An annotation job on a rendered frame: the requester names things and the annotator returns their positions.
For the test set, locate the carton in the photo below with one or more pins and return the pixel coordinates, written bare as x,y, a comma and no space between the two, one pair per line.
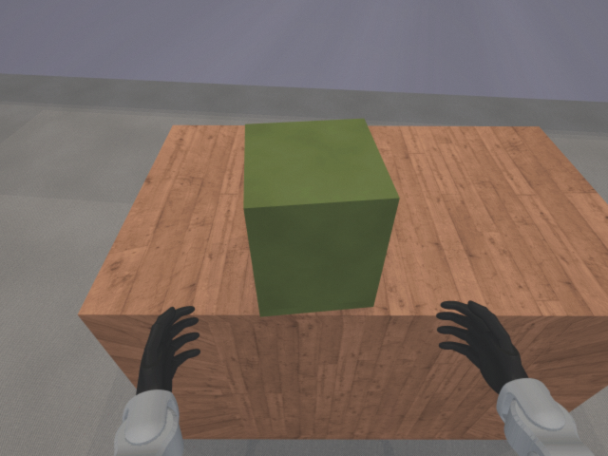
319,207

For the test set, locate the robot right hand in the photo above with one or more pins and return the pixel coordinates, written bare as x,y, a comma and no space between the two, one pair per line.
489,345

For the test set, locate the robot left hand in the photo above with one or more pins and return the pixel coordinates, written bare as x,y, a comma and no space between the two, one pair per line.
159,364

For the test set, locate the pedestal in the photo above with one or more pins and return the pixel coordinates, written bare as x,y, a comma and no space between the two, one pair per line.
492,214

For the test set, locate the right robot forearm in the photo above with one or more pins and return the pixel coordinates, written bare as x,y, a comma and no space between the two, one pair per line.
535,424

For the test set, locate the left robot forearm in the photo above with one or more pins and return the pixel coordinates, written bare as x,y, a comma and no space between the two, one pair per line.
150,426

